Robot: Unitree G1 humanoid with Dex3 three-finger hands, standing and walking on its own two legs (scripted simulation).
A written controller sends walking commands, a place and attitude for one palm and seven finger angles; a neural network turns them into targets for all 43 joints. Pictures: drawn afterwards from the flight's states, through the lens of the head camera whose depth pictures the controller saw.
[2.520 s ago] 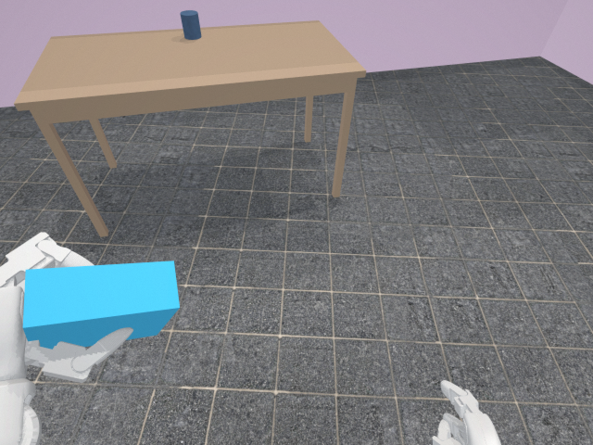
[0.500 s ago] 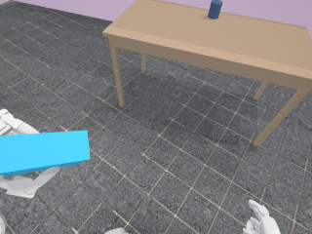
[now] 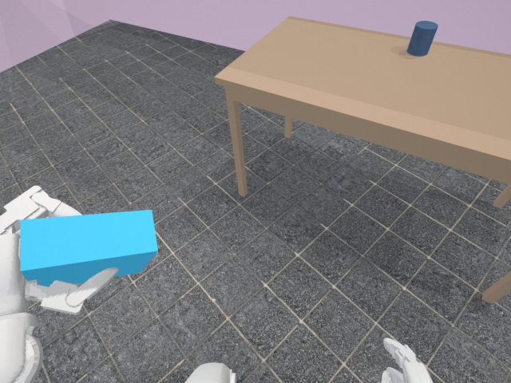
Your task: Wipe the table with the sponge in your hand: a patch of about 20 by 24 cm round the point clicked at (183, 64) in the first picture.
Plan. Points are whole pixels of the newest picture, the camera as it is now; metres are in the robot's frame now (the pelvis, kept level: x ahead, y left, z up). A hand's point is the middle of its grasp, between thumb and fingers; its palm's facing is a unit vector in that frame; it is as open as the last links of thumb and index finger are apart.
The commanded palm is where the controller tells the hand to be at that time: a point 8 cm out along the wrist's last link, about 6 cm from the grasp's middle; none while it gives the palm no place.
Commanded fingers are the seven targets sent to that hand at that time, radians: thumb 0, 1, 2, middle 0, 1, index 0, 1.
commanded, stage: walk to a spot facing it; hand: left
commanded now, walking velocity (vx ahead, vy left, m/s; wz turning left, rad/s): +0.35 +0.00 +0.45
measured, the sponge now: (111, 248) +0.24 +0.20 +0.16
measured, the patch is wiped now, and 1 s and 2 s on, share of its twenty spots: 0.00 0.00 0.00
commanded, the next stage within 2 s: none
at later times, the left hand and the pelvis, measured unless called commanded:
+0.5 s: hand (84, 179) +0.31 +0.24 +0.20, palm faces +0.52 -0.72 -0.47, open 9.3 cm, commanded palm +0.25 +0.28 +0.19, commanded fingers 0.00 0.10 1.30 -1.20 -1.60 -1.20 -1.60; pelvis +0.14 -0.02 +0.00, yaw +10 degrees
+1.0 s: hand (59, 161) +0.35 +0.30 +0.19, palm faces +0.69 -0.57 -0.45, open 9.3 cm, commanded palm +0.26 +0.31 +0.19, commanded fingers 0.00 0.10 1.30 -1.20 -1.60 -1.20 -1.60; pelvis +0.23 -0.01 -0.01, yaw +25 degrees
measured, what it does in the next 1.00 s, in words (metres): walks ahead, turning left: left foot, then right foot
